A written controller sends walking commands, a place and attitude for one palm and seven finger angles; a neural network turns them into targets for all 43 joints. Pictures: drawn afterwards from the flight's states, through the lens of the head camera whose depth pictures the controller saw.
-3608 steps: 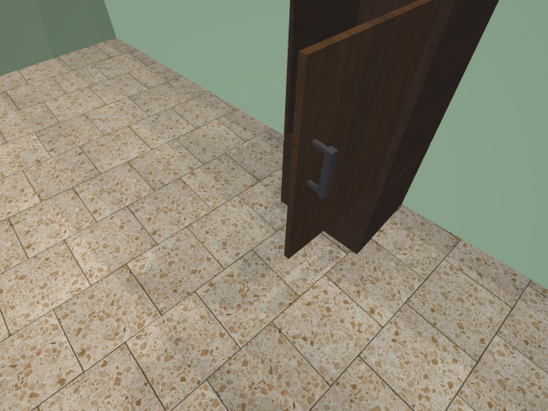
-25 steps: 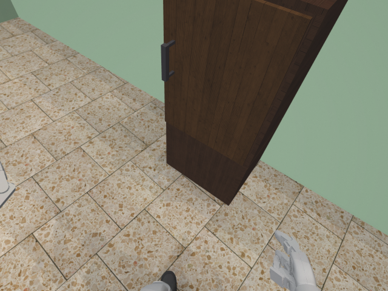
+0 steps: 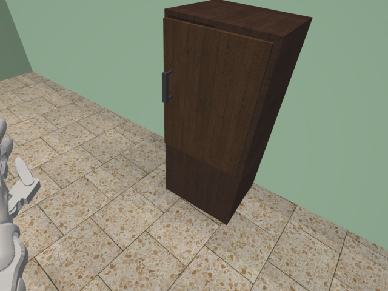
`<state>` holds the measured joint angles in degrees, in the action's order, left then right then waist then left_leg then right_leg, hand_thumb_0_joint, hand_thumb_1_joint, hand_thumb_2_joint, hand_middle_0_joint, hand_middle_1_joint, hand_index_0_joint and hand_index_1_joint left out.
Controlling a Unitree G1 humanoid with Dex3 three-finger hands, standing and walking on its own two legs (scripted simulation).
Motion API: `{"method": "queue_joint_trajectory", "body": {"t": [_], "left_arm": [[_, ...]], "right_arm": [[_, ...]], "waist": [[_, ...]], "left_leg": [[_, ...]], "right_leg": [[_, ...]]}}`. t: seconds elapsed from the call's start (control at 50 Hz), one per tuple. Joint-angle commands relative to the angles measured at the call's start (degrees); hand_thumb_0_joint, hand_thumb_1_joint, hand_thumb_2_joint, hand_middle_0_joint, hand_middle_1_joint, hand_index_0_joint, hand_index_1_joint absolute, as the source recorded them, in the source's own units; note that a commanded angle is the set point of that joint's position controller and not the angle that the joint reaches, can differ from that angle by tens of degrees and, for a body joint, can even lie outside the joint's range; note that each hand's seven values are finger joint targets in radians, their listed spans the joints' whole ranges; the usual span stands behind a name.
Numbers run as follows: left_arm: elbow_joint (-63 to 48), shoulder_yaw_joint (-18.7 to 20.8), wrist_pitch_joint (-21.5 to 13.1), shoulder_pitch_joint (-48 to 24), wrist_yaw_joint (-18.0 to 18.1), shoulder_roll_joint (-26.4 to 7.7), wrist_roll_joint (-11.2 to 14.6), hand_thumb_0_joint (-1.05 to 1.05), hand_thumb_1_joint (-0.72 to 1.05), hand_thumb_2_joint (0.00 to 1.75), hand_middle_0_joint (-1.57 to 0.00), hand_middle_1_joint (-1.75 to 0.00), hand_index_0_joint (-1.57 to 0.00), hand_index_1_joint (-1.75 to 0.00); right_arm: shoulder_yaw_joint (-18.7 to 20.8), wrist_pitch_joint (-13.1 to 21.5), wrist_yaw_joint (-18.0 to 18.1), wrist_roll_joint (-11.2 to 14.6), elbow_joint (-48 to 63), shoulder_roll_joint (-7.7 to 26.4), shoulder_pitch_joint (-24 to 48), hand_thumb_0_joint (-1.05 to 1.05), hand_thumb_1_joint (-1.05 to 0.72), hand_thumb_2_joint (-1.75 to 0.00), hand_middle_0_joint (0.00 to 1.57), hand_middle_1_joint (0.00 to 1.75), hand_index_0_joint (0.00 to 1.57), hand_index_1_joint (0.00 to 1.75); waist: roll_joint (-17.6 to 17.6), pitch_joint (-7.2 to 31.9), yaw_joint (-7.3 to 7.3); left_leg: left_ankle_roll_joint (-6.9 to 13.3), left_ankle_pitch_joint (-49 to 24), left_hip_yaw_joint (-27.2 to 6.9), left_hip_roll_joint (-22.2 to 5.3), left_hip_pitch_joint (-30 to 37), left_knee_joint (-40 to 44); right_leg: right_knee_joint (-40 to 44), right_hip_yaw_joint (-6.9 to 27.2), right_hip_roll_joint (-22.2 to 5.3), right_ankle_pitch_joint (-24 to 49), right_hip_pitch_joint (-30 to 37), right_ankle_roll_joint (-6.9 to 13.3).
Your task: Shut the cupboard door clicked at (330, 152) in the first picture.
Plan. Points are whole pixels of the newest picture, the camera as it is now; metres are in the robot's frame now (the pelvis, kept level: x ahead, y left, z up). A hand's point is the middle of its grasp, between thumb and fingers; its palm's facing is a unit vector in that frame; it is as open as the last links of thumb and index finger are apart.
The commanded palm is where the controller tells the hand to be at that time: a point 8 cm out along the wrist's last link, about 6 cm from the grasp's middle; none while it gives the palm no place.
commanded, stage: stop stepping back and stand still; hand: left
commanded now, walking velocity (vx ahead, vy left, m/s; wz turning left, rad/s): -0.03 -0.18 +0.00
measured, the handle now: (167, 86) +0.89 +0.16 +0.03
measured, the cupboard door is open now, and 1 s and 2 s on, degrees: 2 2 2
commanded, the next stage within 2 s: let the arm hang, fingers relaxed in 0.36 s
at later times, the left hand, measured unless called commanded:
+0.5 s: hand (28, 223) +0.18 +0.29 +0.12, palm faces +0.47 -0.82 -0.33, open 7.4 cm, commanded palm none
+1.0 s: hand out of the picture -0.05 +0.25 -0.14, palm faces -0.02 -0.97 -0.24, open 7.3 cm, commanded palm none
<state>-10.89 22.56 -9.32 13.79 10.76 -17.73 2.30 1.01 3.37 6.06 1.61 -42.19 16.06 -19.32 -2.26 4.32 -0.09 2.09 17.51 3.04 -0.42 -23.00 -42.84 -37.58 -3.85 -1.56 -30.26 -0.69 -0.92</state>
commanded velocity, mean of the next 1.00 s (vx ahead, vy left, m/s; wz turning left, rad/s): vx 0.05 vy -0.02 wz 0.00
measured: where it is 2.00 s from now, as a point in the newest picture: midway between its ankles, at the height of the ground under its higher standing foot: outside the picture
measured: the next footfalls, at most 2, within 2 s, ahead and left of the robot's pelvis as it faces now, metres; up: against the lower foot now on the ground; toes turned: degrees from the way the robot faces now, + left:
right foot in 0.30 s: -0.04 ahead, -0.08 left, +0.00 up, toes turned -8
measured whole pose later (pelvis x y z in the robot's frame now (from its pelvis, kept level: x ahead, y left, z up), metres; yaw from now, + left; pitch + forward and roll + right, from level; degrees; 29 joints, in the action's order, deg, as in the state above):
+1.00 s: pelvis -0.04 +0.05 +0.03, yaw -2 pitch -2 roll -1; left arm 59.6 1.2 2.2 20.0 1.2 -12.2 -0.9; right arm -0.3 -1.9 1.1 -1.1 -59.7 9.8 -17.2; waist 0.7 -2.5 0.4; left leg 1.3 8.6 4.4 -2.1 -16.2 -27.1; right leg -25.2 -5.7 -2.2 -17.6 -5.0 -1.1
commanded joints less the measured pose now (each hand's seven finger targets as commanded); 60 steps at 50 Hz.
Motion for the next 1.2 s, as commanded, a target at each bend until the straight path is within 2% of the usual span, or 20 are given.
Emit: {"method": "queue_joint_trajectory", "body": {"t": [0.0, 0.04, 0.06, 0.14, 0.22, 0.24, 0.28, 0.3, 0.32, 0.36, 0.42, 0.44, 0.46, 0.5, 0.54, 0.62, 0.68, 0.74, 0.98, 1.18], "left_arm": [[-43.44, 7.5, -8.4, 5.1, -1.68, -20.76, 0.27, 0.0, 0.9, 0.9, -0.2, -0.3, -0.2, -0.3], [-48.04, 13.06, -9.09, 12.96, -1.8, -23.53, 1.49, 0.0, 0.9, 0.9, -0.2, -0.3, -0.2, -0.3], [-48.83, 16.69, -8.92, 18.52, -1.12, -24.77, 1.94, 0.0, 0.9, 0.9, -0.2, -0.3, -0.2, -0.3], [-39.62, 18.0, -7.04, 30.17, -0.59, -20.96, 2.97, 0.0, 0.9, 0.9, -0.2, -0.3, -0.2, -0.3], [-21.66, 12.32, -2.55, 24.65, -1.09, -15.31, 2.54, 0.0, 0.9, 0.9, -0.2, -0.3, -0.2, -0.3], [-18.06, 10.39, -1.43, 23.57, -1.23, -14.54, 2.09, 0.0, 0.9, 0.9, -0.2, -0.3, -0.2, -0.3], [-14.82, 7.96, -0.22, 18.71, -1.26, -15.01, 1.65, 0.0, 0.9, 0.9, -0.2, -0.3, -0.2, -0.3], [-15.52, 6.58, -0.32, 13.81, -0.95, -15.18, 1.88, 0.0, 0.9, 0.9, -0.2, -0.3, -0.2, -0.3], [-17.34, 4.93, -0.78, 8.08, -0.51, -14.65, 1.05, 0.0, 0.9, 0.9, -0.2, -0.3, -0.2, -0.3], [-14.28, 0.0, -0.47, 4.21, -0.55, -11.22, 0.06, 0.0, 0.9, 0.9, -0.2, -0.3, -0.2, -0.3], [-24.65, -1.33, -2.23, -11.32, -0.03, -14.8, -1.38, 0.0, 0.9, 0.9, -0.2, -0.3, -0.2, -0.3], [17.86, -15.91, 6.78, 4.7, -7.88, -4.14, -5.56, 0.0, 0.9, 0.9, -0.2, -0.3, -0.2, -0.3], [20.67, -16.06, 10.05, 9.49, -10.06, -2.08, -3.75, 0.0, 0.9, 0.9, -0.2, -0.3, -0.2, -0.3], [22.83, -18.29, 11.67, 10.57, -10.51, 1.87, -3.52, 0.0, 0.9, 0.9, -0.2, -0.3, -0.2, -0.3], [28.91, -19.21, 10.82, 10.14, -10.44, 1.57, -4.36, 0.0, 0.9, 0.9, -0.2, -0.3, -0.2, -0.3], [41.9, -19.12, 9.13, 4.4, -10.41, -4.86, -3.93, 0.0, 0.9, 0.9, -0.2, -0.3, -0.2, -0.3], [50.71, -20.18, 9.36, 4.19, -9.87, -2.57, -3.15, 0.0, 0.9, 0.9, -0.2, -0.3, -0.2, -0.3], [55.44, -19.31, 9.4, 6.63, -9.34, -0.13, -3.36, 0.0, 0.9, 0.9, -0.2, -0.3, -0.2, -0.3], [70.16, -20.81, 9.8, 9.21, -9.49, 1.78, -3.08, 0.0, 0.9, 0.9, -0.2, -0.3, -0.2, -0.3], [75.36, -21.37, 9.92, 13.03, -9.0, 3.53, -3.28, 0.0, 0.9, 0.9, -0.2, -0.3, -0.2, -0.3]], "right_arm": [[1.88, 7.3, -2.52, -1.85, 16.93, 2.39, 9.65, 0.0, -0.9, -0.9, 0.2, 0.3, 0.2, 0.3], [2.44, 7.82, -3.65, -1.94, 16.01, 2.18, 11.0, 0.0, -0.9, -0.9, 0.2, 0.3, 0.2, 0.3], [2.48, 7.62, -3.66, -2.04, 16.25, 2.21, 11.24, 0.0, -0.9, -0.9, 0.2, 0.3, 0.2, 0.3], [0.98, 5.16, -3.16, -2.76, 16.03, 1.0, 10.76, 0.0, -0.9, -0.9, 0.2, 0.3, 0.2, 0.3], [1.43, 3.12, -1.64, -1.89, 14.59, 2.36, 9.57, 0.0, -0.9, -0.9, 0.2, 0.3, 0.2, 0.3], [1.41, 2.39, -1.44, -1.53, 14.39, 2.51, 8.75, 0.0, -0.9, -0.9, 0.2, 0.3, 0.2, 0.3], [1.27, 0.76, -1.61, -1.6, 14.15, 2.16, 8.77, 0.0, -0.9, -0.9, 0.2, 0.3, 0.2, 0.3], [0.89, 1.03, -1.69, -1.56, 13.74, 2.8, 10.28, 0.0, -0.9, -0.9, 0.2, 0.3, 0.2, 0.3], [1.06, 2.11, -1.82, -0.86, 13.59, 3.12, 11.38, 0.0, -0.9, -0.9, 0.2, 0.3, 0.2, 0.3], [0.93, 2.62, -1.59, -0.87, 12.91, 3.16, 10.44, 0.0, -0.9, -0.9, 0.2, 0.3, 0.2, 0.3], [0.3, 4.01, -0.14, -1.24, 13.28, 2.61, 15.11, 0.0, -0.9, -0.9, 0.2, 0.3, 0.2, 0.3], [2.59, 4.16, -6.33, -3.44, 5.2, 8.66, 12.69, 0.0, -0.9, -0.9, 0.2, 0.3, 0.2, 0.3], [1.23, -0.23, -6.77, -2.9, 6.19, 4.25, 7.99, 0.0, -0.9, -0.9, 0.2, 0.3, 0.2, 0.3], [0.94, -1.39, -6.34, -3.35, 6.21, 6.38, 7.07, 0.0, -0.9, -0.9, 0.2, 0.3, 0.2, 0.3], [0.79, -2.22, -5.95, -4.42, 5.85, 7.66, 10.0, 0.0, -0.9, -0.9, 0.2, 0.3, 0.2, 0.3], [0.46, -2.72, -5.63, -3.95, 2.54, 5.38, 8.9, 0.0, -0.9, -0.9, 0.2, 0.3, 0.2, 0.3], [-0.05, -3.14, -5.45, -3.47, -2.78, 3.9, 7.7, 0.0, -0.9, -0.9, 0.2, 0.3, 0.2, 0.3], [0.29, -3.21, -5.02, -3.44, -5.54, 1.97, 6.52, 0.0, -0.9, -0.9, 0.2, 0.3, 0.2, 0.3], [0.49, -3.95, -4.63, -2.79, -15.77, 0.87, 0.76, 0.0, -0.9, -0.9, 0.2, 0.3, 0.2, 0.3], [0.46, -4.15, -4.47, -2.6, -20.06, -1.37, -1.37, 0.0, -0.9, -0.9, 0.2, 0.3, 0.2, 0.3]], "waist": [[21.8, 10.99, 0.43], [9.22, 10.96, -0.43], [10.83, 11.11, -0.73], [25.34, 7.54, 0.18], [15.48, 1.11, 1.23], [8.97, -0.36, 1.4], [-10.91, -3.37, 1.13], [-14.03, -5.64, 0.41], [-13.3, -3.18, 0.58], [-11.89, -4.13, 1.06], [-6.84, -7.63, 0.35], [-1.39, -12.89, 2.83], [1.7, -7.44, 1.78], [12.88, -3.32, 0.06], [6.91, -4.05, -2.07], [-9.84, 0.06, 0.55], [4.88, -0.11, 0.62], [12.43, -0.02, 0.1], [0.63, -7.64, 0.28], [2.62, -10.8, 0.41]], "left_leg": [[6.66, -42.68, -24.28, -14.08, 26.56, 19.85], [5.31, -2.46, -24.27, -15.85, 13.76, 28.33], [4.83, 4.57, -20.8, -14.89, 12.83, 29.71], [-0.3, 13.31, -7.58, -10.29, 3.89, 32.74], [-1.75, 20.11, -3.4, -8.56, -2.91, 27.52], [-2.03, 18.43, -2.8, -7.11, -3.77, 22.37], [-2.16, 5.96, -1.29, -3.25, -6.88, -0.68], [-2.2, 4.42, -2.39, -2.52, -10.46, -8.11], [-2.23, 5.59, -3.27, -2.12, -11.74, -11.4], [-2.38, 2.85, -3.15, -3.34, -10.01, -7.42], [-1.51, -0.16, 0.67, -2.3, -2.59, 0.04], [-1.57, -2.03, 2.3, -3.61, -1.96, 0.86], [-1.1, -12.61, -0.81, -1.05, 7.22, 3.89], [2.89, -27.01, -10.17, -9.98, 6.68, 11.69], [4.04, -12.01, -13.96, -11.84, -2.48, 15.37], [-1.71, -20.4, -2.94, -3.26, 6.37, 7.12], [-1.22, -21.86, -3.79, -4.65, 10.78, 12.16], [-0.91, -20.76, -3.94, -5.04, 10.91, 13.7], [-0.59, -4.09, -5.68, -6.02, 11.09, 24.21], [-0.59, 2.34, -5.53, -5.81, 10.57, 28.15]], "right_leg": [[-21.0, 5.17, 3.85, 0.7, -20.23, 1.16], [-19.83, 6.05, 3.11, -1.6, -15.96, 0.81], [-16.53, 4.71, 2.61, 0.72, -15.95, 0.85], [-2.63, -3.38, 5.26, 2.01, -8.53, 1.4], [12.71, -5.06, 5.54, 4.15, -2.83, 2.45], [16.09, -2.06, 3.24, 4.1, -3.25, 3.52], [27.18, 21.52, -12.58, -2.13, -11.03, 9.97], [28.92, 24.76, -16.94, 8.73, -11.2, 12.09], [25.2, 24.73, -16.74, 19.37, -8.77, 12.04], [19.42, 14.55, -12.92, 24.65, -8.53, 10.02], [18.54, 9.65, -11.41, 29.33, -13.75, 8.76], [5.47, -1.03, -14.13, 46.24, -19.55, 6.97], [2.37, 3.14, -8.54, 42.23, -23.28, 4.19], [-3.35, -0.84, -3.12, 14.73, -22.18, 0.0], [-0.1, 1.15, -1.25, 3.92, -14.08, 0.73], [9.11, 5.35, -8.39, 37.12, -10.93, 3.95], [11.16, 3.97, -5.94, 25.0, -11.31, 2.71], [13.94, 3.14, -5.44, 23.45, -8.43, 2.97], [19.2, 2.12, -4.18, 13.23, -10.51, 2.72], [19.08, 2.33, -3.77, 11.21, -12.94, 2.16]]}}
